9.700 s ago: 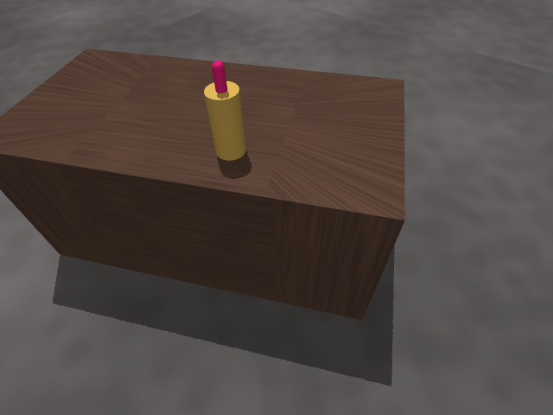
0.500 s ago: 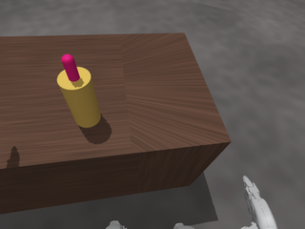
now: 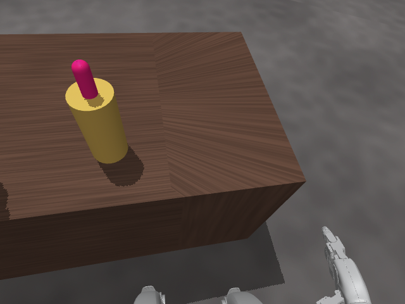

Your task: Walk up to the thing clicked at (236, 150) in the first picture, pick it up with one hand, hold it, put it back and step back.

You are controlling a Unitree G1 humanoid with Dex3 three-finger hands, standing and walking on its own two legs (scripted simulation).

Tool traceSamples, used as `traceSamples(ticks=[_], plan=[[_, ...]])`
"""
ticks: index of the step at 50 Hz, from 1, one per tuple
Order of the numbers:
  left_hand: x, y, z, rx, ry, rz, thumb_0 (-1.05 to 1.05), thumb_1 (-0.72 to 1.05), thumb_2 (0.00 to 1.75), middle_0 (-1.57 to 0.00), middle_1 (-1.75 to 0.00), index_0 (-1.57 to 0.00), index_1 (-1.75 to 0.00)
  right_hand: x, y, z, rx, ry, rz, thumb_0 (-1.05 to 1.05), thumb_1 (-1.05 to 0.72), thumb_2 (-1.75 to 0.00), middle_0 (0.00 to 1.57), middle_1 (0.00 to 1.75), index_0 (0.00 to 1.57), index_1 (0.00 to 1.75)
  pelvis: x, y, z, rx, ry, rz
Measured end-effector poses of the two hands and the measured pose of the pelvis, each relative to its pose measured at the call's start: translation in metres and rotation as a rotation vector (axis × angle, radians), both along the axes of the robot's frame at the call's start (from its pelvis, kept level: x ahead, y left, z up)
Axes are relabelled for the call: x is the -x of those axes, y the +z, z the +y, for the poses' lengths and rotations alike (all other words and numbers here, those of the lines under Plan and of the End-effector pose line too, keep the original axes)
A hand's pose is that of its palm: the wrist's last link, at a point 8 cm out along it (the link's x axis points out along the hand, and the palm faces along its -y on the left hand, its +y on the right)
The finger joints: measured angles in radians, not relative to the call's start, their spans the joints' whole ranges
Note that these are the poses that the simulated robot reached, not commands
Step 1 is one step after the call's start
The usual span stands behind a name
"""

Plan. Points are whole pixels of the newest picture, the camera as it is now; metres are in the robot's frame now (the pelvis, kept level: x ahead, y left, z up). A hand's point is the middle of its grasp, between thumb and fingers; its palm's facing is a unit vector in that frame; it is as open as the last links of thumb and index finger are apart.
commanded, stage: go down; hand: left
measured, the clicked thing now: (97, 114) +0.51 +0.20 +0.02
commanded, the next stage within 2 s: approach in 1.16 s
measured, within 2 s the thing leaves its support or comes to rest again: neither
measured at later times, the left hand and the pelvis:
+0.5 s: hand out of the picture +0.41 +0.40 +0.11, palm faces +0.29 -0.96 +0.01, open 17.6 cm; pelvis +0.00 +0.00 +0.00, yaw +0 degrees
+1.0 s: hand out of the picture +0.40 +0.40 +0.10, palm faces +0.27 -0.96 +0.01, open 17.5 cm; pelvis +0.01 +0.01 +0.00, yaw +0 degrees
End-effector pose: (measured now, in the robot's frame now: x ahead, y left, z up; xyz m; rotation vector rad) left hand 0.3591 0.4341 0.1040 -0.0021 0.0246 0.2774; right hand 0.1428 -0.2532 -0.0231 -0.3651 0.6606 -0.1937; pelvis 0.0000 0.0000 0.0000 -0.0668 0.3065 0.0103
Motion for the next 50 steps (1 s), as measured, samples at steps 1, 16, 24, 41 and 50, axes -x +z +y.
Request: traceSamples(ticks=[1, 16, 24, 41, 50], plan=[[-0.001, -0.001, 0.001, 0.001, 0.001, 0.001, -0.02, -0.61, 0.07, -0.05, -0.05, -0.06, -0.05, 0.000, 0.000, 0.000, 0.001, -0.001, 0.001, -0.01, 0.52, -0.06, 0.06, 0.05, 0.06, 0.05, 0.000, 0.000, 0.000, 0.001, 0.000, 0.002], [-0.010, 0.004, 0.013, 0.011, 0.009, -0.004, -0.02, -0.58, 0.07, -0.05, -0.04, -0.06, -0.05, -0.001, 0.002, 0.003, 0.020, -0.008, 0.000, -0.01, 0.52, -0.05, 0.06, 0.05, 0.06, 0.05, -0.001, -0.002, 0.005, 0.012, -0.002, 0.017], [-0.011, 0.003, 0.016, 0.013, 0.022, 0.000, -0.02, -0.58, 0.07, -0.05, -0.04, -0.06, -0.04, 0.001, 0.002, 0.003, 0.024, 0.004, 0.003, -0.01, 0.52, -0.05, 0.06, 0.05, 0.06, 0.05, 0.002, -0.003, 0.005, 0.015, -0.001, 0.023], [-0.014, -0.006, 0.010, 0.017, 0.004, 0.021, -0.02, -0.57, 0.07, -0.05, -0.04, -0.06, -0.04, -0.001, 0.005, 0.006, 0.021, 0.019, 0.000, -0.01, 0.53, -0.05, 0.06, 0.05, 0.06, 0.05, -0.002, -0.003, 0.004, 0.011, -0.001, 0.027], [-0.010, -0.002, 0.008, 0.020, -0.001, 0.019, -0.02, -0.57, 0.06, -0.05, -0.05, -0.06, -0.05, -0.007, 0.013, 0.001, 0.034, 0.006, -0.025, -0.01, 0.52, -0.06, 0.06, 0.05, 0.06, 0.05, -0.007, 0.000, 0.006, 0.011, 0.000, 0.012]])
